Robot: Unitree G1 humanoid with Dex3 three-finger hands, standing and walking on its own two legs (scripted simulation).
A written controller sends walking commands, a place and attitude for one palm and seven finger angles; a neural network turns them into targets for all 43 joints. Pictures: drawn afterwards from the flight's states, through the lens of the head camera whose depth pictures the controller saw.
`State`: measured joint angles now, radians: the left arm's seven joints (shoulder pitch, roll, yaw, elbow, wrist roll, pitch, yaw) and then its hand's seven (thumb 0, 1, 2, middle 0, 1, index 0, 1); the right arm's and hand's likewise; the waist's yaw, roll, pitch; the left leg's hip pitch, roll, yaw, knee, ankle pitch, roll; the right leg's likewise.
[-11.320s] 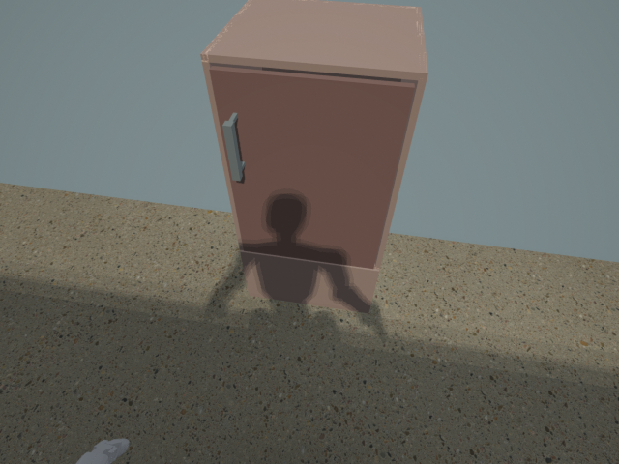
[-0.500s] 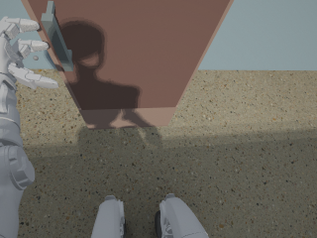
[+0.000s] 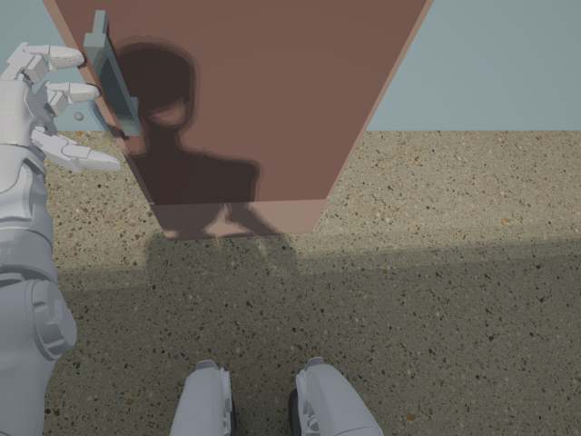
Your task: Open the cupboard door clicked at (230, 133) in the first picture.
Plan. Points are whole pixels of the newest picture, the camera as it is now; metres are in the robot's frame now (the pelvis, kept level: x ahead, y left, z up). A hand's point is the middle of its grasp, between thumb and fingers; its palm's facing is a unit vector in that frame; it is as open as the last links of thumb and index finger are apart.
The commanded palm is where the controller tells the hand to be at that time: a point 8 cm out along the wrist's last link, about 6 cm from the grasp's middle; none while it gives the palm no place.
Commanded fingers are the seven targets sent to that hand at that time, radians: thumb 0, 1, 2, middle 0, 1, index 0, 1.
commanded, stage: slide the fingers in behind the handle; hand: left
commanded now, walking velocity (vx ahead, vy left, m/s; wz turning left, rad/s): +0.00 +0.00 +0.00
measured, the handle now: (118, 80) +0.56 +0.19 +0.07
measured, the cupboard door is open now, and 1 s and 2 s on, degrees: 0 0 2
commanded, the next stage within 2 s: close the thumb around the handle in 1.52 s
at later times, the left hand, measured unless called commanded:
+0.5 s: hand (117, 118) +0.51 +0.18 +0.06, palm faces +0.01 -1.00 -0.02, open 14.0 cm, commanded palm +0.48 +0.22 +0.06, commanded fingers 0.00 -0.50 0.30 -0.30 -1.20 -0.30 -1.20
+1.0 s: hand (139, 117) +0.51 +0.16 +0.06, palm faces +0.04 -1.00 -0.02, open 14.0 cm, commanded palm +0.49 +0.19 +0.06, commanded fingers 0.00 -0.50 0.30 -0.30 -1.20 -0.30 -1.20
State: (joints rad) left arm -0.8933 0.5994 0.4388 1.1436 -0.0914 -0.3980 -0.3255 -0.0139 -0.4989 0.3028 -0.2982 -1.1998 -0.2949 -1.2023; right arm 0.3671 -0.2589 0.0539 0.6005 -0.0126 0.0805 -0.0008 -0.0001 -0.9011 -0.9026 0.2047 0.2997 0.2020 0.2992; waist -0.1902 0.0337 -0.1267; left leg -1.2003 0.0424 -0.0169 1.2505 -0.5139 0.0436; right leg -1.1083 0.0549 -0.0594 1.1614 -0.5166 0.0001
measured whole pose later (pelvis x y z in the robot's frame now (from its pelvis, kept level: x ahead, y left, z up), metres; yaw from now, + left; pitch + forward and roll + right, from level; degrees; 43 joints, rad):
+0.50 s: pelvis +0.00 -0.01 +0.00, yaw +1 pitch +25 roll -4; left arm -0.89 0.50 0.38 1.14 -0.08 -0.42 -0.25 -0.01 -0.50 0.30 -0.30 -1.20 -0.30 -1.20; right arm 0.37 -0.26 0.04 0.61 -0.02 0.09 0.01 0.00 -0.90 -0.90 0.20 0.30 0.20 0.30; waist -0.18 0.04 -0.13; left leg -1.17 0.04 -0.02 1.24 -0.51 0.03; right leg -1.09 0.05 -0.06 1.17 -0.52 -0.01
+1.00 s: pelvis -0.01 -0.02 +0.00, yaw +1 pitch +26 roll -4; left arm -0.93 0.46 0.35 1.16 -0.08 -0.46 -0.17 -0.01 -0.50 0.30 -0.29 -1.20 -0.29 -1.20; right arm 0.36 -0.26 0.03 0.62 -0.03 0.07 0.02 0.00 -0.90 -0.90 0.20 0.30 0.20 0.30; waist -0.19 0.04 -0.13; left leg -1.21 0.04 -0.03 1.26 -0.50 0.02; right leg -1.13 0.05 -0.07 1.20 -0.53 -0.03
